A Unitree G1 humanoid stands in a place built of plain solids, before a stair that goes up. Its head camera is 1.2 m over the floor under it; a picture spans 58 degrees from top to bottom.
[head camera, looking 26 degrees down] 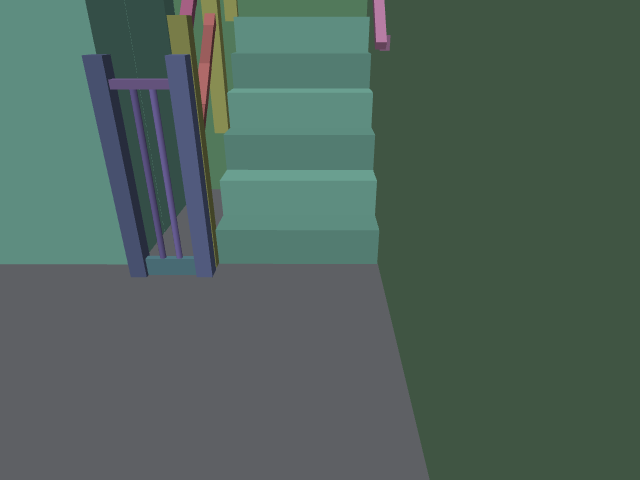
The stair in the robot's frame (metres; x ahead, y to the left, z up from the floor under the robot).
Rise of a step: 0.21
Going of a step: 0.21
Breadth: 0.90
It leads straight ahead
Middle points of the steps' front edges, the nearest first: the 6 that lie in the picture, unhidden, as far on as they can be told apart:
2.15 0.12 0.21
2.36 0.12 0.42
2.58 0.12 0.64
2.79 0.12 0.85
3.00 0.12 1.06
3.21 0.12 1.27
